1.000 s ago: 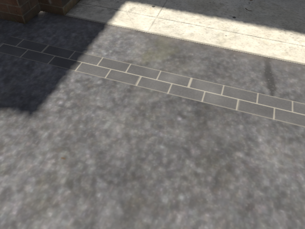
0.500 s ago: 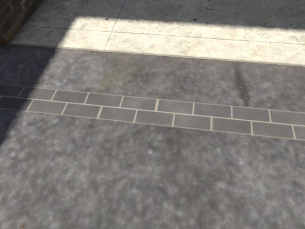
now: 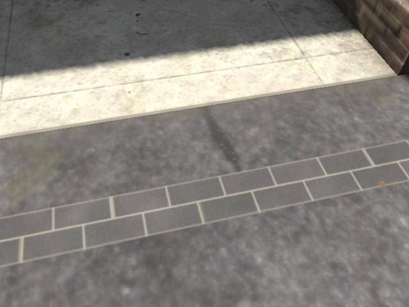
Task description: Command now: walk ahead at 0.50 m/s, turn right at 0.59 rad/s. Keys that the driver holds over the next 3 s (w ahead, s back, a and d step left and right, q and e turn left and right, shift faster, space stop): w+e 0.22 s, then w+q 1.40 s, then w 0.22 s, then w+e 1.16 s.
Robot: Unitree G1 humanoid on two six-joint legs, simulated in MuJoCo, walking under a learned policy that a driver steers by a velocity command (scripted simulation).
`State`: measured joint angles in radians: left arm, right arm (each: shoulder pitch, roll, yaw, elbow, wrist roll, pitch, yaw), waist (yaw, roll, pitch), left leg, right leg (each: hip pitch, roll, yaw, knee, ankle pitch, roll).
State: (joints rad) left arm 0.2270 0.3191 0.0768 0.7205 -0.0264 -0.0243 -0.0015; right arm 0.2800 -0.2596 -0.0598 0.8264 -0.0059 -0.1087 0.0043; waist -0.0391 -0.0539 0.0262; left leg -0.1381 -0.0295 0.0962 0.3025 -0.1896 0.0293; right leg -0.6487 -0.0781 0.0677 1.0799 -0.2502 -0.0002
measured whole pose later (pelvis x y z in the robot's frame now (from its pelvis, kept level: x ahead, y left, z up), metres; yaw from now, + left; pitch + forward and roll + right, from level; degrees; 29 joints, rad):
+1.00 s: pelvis +0.57 -0.05 -0.01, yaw +9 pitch +2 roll +0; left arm 0.19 0.28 0.05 0.73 0.00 -0.11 0.00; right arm 0.26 -0.29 -0.07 0.71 0.01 -0.05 0.03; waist -0.02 -0.01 0.04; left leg -0.30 -0.12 -0.01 0.44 -0.17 0.11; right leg -0.49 -0.06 0.06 1.17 -0.37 0.00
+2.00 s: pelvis +1.06 +0.13 +0.00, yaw +35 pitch +1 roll +1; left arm 0.24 0.31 0.05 0.83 -0.03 -0.07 -0.01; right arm 0.25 -0.26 -0.06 0.69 -0.01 -0.07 0.03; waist 0.00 -0.04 0.04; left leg -0.26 -0.05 0.07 0.41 -0.18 0.06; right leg -0.53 -0.10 0.03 1.16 -0.33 0.00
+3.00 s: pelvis +1.59 +0.35 -0.01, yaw +1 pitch +1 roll +1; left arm 0.29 0.32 0.07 0.69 -0.03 -0.02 0.00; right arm 0.23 -0.26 -0.06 0.74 -0.01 -0.10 0.01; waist -0.01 -0.05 0.02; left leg -0.26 -0.03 0.05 0.43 -0.19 0.02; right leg -0.52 -0.02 0.07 1.19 -0.35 -0.01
